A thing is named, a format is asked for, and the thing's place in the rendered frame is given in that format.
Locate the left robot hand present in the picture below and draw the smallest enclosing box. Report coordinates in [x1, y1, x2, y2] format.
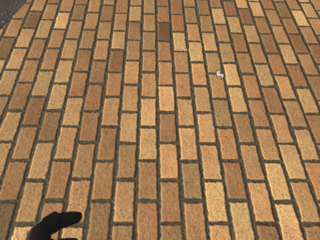
[25, 211, 82, 240]

